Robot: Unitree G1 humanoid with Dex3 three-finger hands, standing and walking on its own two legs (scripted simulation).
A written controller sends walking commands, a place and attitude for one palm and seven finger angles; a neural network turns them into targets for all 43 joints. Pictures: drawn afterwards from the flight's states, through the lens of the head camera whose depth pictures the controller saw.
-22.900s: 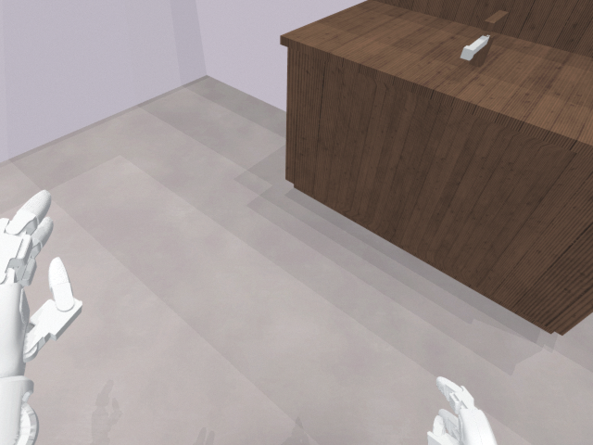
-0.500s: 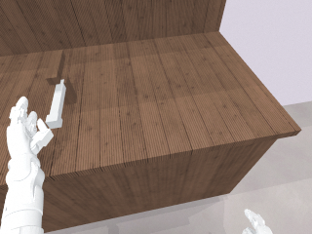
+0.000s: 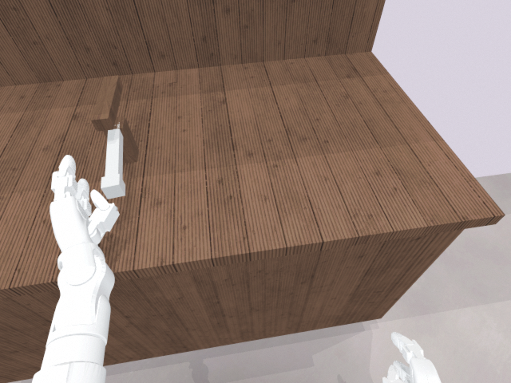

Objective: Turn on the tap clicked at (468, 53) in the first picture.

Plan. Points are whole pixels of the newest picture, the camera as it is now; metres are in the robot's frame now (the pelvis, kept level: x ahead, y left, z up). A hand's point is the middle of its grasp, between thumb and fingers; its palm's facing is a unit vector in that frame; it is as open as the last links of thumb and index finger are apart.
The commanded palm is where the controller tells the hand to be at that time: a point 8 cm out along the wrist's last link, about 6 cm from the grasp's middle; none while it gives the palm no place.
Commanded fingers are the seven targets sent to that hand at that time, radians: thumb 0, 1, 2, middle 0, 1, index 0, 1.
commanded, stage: push the lever round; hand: left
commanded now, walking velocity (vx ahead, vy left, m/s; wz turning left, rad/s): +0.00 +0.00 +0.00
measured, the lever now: (113, 186) +0.38 +0.26 +0.10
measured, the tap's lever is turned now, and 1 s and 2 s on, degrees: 6 40 64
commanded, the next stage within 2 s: none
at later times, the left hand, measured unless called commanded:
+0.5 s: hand (149, 195) +0.37 +0.20 +0.09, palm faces +0.60 -0.80 -0.07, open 7.7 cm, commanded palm +0.33 +0.23 +0.09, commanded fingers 0.00 0.90 0.90 -0.15 -0.15 -0.15 -0.15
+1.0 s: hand (172, 181) +0.40 +0.17 +0.09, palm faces +0.69 -0.72 -0.08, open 7.8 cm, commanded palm +0.35 +0.20 +0.09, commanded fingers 0.00 0.90 0.90 -0.15 -0.15 -0.15 -0.15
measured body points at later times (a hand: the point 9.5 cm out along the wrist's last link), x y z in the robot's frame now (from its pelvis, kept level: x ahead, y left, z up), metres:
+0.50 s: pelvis +0.00 +0.00 +0.00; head +0.03 -0.01 +0.45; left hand +0.34 +0.24 +0.10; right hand +0.16 -0.24 -0.11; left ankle -0.01 +0.12 -0.72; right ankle +0.04 -0.08 -0.72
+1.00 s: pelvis +0.01 -0.01 +0.00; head +0.04 -0.02 +0.45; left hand +0.36 +0.21 +0.10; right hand +0.16 -0.25 -0.12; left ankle -0.01 +0.12 -0.72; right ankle +0.04 -0.08 -0.72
